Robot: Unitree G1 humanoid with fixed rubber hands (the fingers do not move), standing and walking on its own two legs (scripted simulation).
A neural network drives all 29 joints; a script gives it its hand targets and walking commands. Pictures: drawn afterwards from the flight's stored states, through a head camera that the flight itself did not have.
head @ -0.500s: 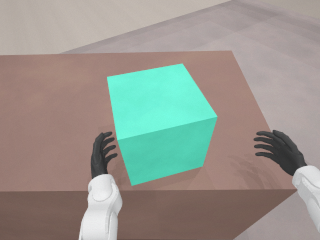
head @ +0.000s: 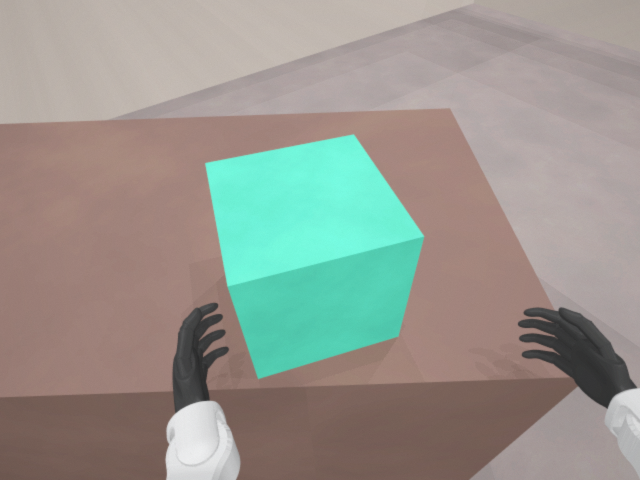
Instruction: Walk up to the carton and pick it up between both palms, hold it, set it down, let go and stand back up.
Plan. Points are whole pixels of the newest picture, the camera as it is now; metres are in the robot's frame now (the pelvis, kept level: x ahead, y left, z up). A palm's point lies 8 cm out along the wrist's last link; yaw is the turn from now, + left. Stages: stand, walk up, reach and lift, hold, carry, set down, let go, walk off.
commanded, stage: set down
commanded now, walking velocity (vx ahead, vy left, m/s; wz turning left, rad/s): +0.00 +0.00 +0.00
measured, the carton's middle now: (306, 254) +0.41 +0.07 +0.04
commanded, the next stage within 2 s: none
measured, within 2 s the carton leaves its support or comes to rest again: neither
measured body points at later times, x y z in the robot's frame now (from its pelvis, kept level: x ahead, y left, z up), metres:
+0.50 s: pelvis +0.01 +0.01 +0.00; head +0.00 +0.02 +0.45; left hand +0.21 +0.19 +0.04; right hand +0.24 -0.27 +0.02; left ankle +0.03 +0.16 -0.75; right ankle +0.00 -0.09 -0.75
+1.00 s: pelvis +0.01 +0.01 +0.00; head +0.00 +0.01 +0.45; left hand +0.20 +0.20 +0.01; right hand +0.23 -0.25 +0.00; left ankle +0.03 +0.16 -0.75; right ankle +0.00 -0.09 -0.75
